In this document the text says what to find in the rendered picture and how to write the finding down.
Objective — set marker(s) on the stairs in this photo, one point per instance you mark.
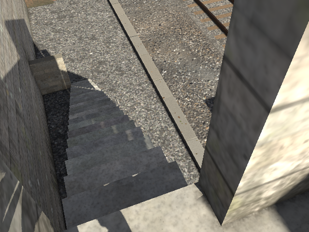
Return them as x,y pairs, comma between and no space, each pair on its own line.
111,165

